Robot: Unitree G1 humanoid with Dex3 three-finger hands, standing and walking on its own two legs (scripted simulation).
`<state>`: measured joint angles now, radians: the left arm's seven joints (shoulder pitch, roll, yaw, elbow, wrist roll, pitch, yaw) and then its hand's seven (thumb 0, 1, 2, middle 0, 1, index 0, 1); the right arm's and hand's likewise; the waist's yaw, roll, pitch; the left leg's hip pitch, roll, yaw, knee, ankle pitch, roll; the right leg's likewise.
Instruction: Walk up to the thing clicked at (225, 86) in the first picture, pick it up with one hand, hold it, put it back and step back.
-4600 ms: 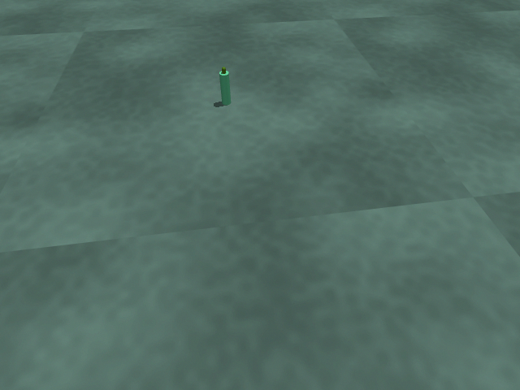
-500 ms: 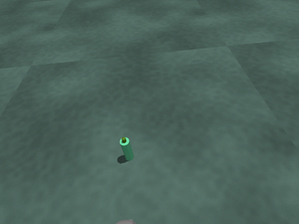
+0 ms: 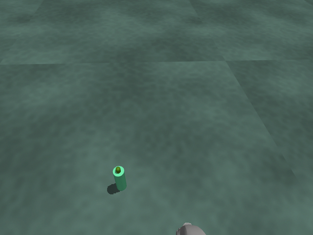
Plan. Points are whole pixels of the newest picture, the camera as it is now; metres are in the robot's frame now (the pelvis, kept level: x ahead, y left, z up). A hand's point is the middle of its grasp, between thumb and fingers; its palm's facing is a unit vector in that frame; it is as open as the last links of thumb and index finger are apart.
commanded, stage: walk up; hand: left
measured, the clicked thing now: (119, 177) +0.54 +0.19 -0.64
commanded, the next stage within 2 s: stand in 1.76 s
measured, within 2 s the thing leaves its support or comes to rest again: neither
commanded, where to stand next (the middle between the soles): +0.21 -0.02 m, yaw -2 degrees
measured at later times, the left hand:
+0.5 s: hand (65, 222) +0.20 +0.26 -0.15, palm faces -0.05 -0.92 -0.40, open 7.4 cm
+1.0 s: hand (67, 220) +0.20 +0.26 -0.15, palm faces +0.01 -0.94 -0.33, open 7.4 cm
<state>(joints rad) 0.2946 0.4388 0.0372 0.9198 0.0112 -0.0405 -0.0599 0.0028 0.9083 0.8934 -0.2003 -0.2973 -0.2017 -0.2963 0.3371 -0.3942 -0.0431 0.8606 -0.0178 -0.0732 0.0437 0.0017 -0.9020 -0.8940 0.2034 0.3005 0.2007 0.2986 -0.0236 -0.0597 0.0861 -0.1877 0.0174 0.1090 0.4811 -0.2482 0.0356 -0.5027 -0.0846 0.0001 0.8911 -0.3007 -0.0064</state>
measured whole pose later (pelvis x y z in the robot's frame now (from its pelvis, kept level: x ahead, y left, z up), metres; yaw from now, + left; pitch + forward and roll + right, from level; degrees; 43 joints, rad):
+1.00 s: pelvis +0.14 +0.00 +0.01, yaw +1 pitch -3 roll +0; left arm 0.09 0.36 -0.01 1.16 -0.01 -0.01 -0.02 0.00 0.91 0.89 -0.20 -0.30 -0.20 -0.30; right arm 0.01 -0.35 0.01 1.12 0.01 -0.01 0.01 0.00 -0.90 -0.89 0.20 0.30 0.20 0.30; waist 0.03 0.01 0.07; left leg -0.20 0.03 0.01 0.41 -0.16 -0.01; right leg -0.17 -0.04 -0.05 0.39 -0.18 0.03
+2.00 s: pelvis +0.16 -0.01 +0.01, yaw +1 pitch -1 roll +0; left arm 0.10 0.35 0.01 1.15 0.02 -0.01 -0.02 0.00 0.91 0.89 -0.20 -0.30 -0.20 -0.30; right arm 0.08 -0.35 0.00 1.15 -0.02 -0.01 0.01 0.00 -0.90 -0.89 0.20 0.30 0.20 0.30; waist 0.00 0.00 0.04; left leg -0.16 0.03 0.00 0.33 -0.15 -0.02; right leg -0.13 -0.04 -0.06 0.32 -0.18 0.02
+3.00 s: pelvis +0.18 -0.01 +0.01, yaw +1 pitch -2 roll +0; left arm 0.11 0.35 0.00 1.14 0.01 -0.01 -0.01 0.00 0.91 0.89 -0.20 -0.30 -0.20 -0.30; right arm 0.08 -0.35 0.01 1.14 -0.01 0.00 0.00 0.00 -0.90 -0.89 0.20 0.30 0.20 0.30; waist 0.00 0.00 0.04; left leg -0.11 0.03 0.00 0.31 -0.17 -0.02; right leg -0.07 -0.04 -0.06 0.30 -0.19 0.02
